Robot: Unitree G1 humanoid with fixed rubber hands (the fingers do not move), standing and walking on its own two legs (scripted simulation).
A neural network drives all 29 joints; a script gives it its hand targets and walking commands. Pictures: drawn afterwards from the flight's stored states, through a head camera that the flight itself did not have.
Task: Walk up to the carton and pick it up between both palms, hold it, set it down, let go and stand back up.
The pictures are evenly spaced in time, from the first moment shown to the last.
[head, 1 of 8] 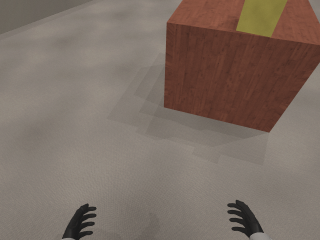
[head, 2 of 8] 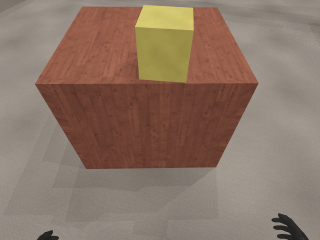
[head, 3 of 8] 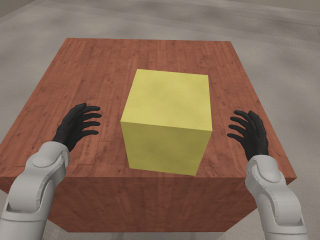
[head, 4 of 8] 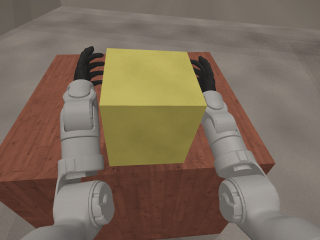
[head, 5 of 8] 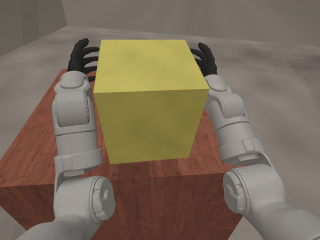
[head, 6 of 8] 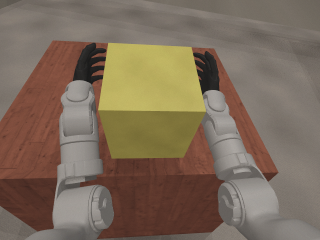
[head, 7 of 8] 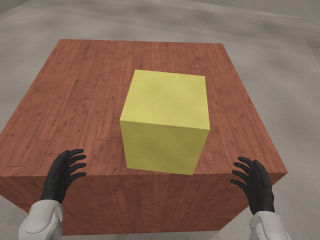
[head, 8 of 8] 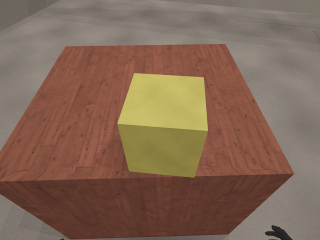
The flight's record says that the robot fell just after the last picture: no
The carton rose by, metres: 0.18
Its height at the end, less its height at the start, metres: +0.00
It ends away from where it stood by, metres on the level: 0.01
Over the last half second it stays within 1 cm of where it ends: yes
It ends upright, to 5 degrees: yes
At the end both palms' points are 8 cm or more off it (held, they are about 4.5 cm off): yes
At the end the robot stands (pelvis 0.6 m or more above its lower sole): yes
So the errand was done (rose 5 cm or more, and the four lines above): yes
